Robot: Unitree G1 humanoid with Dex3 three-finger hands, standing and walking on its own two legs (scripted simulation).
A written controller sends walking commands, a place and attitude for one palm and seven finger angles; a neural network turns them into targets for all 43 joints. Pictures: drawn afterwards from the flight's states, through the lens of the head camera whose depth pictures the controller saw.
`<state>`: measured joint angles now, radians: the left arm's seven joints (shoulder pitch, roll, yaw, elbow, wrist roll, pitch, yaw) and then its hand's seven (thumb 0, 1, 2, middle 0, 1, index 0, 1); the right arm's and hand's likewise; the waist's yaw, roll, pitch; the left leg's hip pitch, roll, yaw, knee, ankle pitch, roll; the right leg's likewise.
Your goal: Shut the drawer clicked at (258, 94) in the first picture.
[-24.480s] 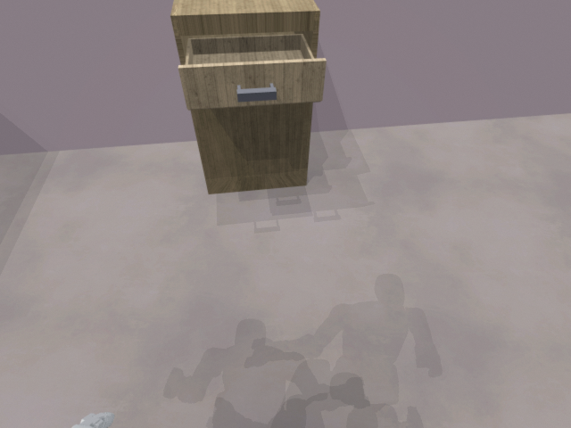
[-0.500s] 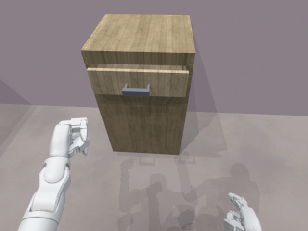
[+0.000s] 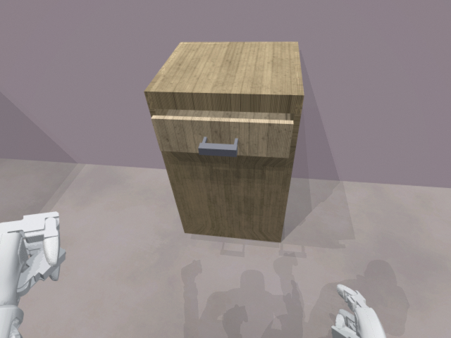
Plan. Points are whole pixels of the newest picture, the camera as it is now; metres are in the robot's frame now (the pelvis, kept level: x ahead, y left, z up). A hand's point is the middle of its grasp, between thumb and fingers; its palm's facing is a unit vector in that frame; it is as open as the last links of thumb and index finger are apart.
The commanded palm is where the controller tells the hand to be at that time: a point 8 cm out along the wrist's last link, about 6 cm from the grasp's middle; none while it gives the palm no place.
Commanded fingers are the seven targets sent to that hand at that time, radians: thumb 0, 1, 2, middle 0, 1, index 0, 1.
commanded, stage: draw the hand back to the body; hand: left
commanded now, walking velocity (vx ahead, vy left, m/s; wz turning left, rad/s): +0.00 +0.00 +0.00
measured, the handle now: (219, 145) +0.70 +0.12 -0.08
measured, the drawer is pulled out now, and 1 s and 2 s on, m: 0.05 0.05 0.05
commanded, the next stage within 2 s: step back with the hand held close in 0.08 s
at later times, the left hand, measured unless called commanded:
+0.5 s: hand (88, 249) +0.19 +0.22 +0.14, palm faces +0.26 -0.83 -0.50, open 3.3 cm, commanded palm +0.13 +0.27 +0.17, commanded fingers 0.00 0.90 0.90 -1.40 -1.60 -1.40 -1.60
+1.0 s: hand (26, 299) +0.12 +0.26 +0.15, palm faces +0.32 -0.81 -0.48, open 3.3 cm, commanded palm +0.05 +0.30 +0.17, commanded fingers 0.00 0.90 0.90 -1.40 -1.60 -1.40 -1.60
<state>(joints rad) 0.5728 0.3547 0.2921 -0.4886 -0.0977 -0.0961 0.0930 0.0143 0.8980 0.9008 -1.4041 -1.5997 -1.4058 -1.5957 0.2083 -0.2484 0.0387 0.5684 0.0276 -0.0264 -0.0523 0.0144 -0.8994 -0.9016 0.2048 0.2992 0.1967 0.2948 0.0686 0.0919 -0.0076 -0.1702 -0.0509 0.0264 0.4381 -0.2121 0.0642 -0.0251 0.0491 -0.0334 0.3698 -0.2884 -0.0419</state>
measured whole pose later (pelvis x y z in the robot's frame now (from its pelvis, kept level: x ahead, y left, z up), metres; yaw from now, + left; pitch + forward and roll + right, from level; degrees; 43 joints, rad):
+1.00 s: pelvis -0.07 +0.02 -0.01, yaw +0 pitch +1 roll -3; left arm 0.62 0.41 0.34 -0.54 -0.04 -0.20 0.13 0.01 0.89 0.90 -1.41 -1.60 -1.41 -1.59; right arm 0.22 -0.25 0.01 0.52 0.01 0.03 -0.08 0.01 -0.90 -0.90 0.21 0.30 0.20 0.29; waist -0.01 0.05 0.01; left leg -0.41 -0.04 0.03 0.50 -0.13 0.10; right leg -0.29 0.07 -0.02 0.50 -0.29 0.00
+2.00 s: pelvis -0.27 +0.12 -0.03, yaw -3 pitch -5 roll -7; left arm 0.35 0.42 0.37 -0.57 -0.05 -0.17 0.11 0.01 0.89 0.90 -1.41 -1.60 -1.41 -1.60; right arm 0.16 -0.16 0.03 0.65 -0.01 -0.11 -0.03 0.01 -0.90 -0.90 0.21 0.30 0.20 0.29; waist 0.00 -0.01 0.06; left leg -0.49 -0.01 0.07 0.51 0.01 0.03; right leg -0.29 0.09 0.03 1.02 -0.61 -0.01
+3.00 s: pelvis -0.48 +0.23 +0.00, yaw -4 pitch +0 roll -1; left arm 0.64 0.46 0.44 -0.71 -0.03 -0.25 0.15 0.02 0.89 0.90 -1.41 -1.60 -1.41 -1.60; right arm 0.23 -0.11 0.05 0.58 -0.02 -0.14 -0.03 0.01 -0.90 -0.90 0.21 0.30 0.20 0.30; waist -0.01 -0.01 0.06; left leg -0.31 0.09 0.10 0.51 -0.19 0.00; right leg -0.36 -0.02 -0.11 0.73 -0.40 0.01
